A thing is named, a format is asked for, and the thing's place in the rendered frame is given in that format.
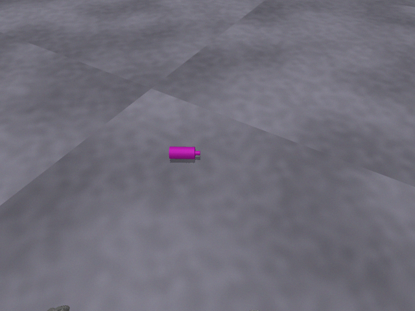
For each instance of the bottle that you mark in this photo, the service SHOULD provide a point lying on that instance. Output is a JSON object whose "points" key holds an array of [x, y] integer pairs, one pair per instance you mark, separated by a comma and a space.
{"points": [[178, 152]]}

